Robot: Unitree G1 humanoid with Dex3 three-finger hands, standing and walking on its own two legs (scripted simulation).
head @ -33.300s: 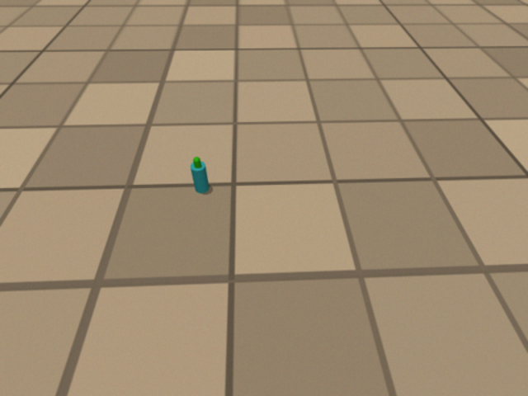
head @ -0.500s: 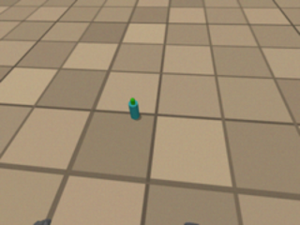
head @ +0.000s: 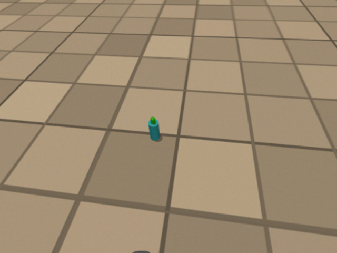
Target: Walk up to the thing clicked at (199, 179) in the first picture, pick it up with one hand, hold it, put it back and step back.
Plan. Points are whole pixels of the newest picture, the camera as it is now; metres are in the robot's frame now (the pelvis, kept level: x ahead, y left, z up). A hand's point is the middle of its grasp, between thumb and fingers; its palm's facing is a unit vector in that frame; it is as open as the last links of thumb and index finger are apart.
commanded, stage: step back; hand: left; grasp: from the side
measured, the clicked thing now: (153, 127) +1.04 +0.19 -0.66
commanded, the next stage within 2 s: stand in 0.42 s
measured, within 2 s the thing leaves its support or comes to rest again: neither
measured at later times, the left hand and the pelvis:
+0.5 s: hand (72, 252) +0.15 +0.28 -0.15, palm faces -0.03 -0.93 -0.35, open 7.4 cm; pelvis +0.04 +0.03 +0.00, yaw -1 degrees
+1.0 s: hand out of the picture +0.11 +0.28 -0.14, palm faces -0.05 -0.94 -0.34, open 7.4 cm; pelvis +0.03 +0.03 +0.01, yaw -1 degrees
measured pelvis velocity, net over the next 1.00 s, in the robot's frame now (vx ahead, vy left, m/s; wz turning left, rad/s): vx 0.03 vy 0.03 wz -0.02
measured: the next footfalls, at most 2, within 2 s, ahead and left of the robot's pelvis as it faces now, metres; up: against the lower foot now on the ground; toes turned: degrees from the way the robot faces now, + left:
left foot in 0.10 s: +0.10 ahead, +0.17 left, +0.00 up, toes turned +1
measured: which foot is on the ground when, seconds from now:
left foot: up 0.00-0.08, down 0.10-1.00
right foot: down 0.00-1.00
